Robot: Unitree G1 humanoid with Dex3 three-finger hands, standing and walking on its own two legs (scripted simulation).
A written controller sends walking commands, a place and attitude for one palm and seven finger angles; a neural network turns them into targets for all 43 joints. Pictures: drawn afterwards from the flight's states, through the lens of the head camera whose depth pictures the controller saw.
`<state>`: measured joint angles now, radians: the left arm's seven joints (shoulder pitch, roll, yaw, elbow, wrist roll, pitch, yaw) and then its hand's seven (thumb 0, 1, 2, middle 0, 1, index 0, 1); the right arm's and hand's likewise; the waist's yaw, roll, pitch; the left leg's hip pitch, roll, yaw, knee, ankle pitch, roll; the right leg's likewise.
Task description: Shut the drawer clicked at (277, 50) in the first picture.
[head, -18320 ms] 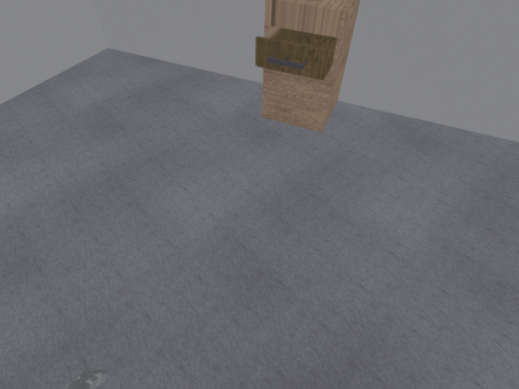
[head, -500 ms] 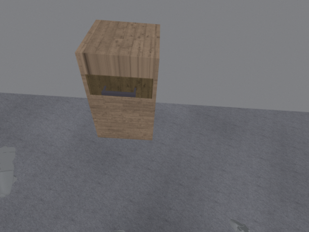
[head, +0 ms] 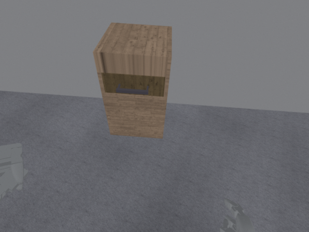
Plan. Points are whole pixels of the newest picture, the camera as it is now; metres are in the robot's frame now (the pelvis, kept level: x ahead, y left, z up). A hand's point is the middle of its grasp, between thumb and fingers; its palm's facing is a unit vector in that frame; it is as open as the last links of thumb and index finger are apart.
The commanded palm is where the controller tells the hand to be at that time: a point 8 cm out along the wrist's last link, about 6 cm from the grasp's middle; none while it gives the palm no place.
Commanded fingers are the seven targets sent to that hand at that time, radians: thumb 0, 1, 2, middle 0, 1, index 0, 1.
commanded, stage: stop stepping back and stand still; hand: left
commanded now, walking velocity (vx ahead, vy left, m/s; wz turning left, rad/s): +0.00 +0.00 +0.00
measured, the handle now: (132, 89) +0.95 +0.19 -0.24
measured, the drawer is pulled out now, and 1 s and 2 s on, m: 0.00 0.00 0.00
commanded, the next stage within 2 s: let the arm hang, fingers relaxed in 0.26 s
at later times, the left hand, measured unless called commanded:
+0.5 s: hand (62, 214) +0.17 +0.25 -0.04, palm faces +0.13 -0.90 -0.42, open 3.1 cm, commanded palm none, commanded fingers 0.00 0.90 0.90 -1.08 -1.25 -1.08 -1.25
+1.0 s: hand out of the picture -0.09 +0.19 -0.16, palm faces +0.05 -0.97 -0.25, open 5.9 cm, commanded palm none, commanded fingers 0.00 0.90 0.90 -0.20 -0.30 -0.20 -0.30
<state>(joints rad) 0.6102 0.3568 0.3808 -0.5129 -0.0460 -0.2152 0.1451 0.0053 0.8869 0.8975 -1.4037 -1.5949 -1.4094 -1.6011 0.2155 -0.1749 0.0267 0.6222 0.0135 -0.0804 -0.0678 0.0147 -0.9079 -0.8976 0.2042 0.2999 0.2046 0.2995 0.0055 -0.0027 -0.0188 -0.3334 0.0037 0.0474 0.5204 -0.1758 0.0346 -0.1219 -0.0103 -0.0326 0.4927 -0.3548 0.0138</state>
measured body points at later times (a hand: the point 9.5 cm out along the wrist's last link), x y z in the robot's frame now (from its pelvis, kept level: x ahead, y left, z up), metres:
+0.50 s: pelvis -0.01 +0.00 -0.01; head -0.01 -0.02 +0.44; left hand +0.16 +0.29 -0.01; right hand +0.15 -0.26 -0.12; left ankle +0.07 +0.10 -0.73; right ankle -0.06 -0.13 -0.73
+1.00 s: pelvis -0.01 +0.00 +0.00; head +0.00 -0.01 +0.45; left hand -0.09 +0.24 -0.14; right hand +0.00 -0.23 -0.16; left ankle +0.07 +0.10 -0.73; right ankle -0.06 -0.13 -0.73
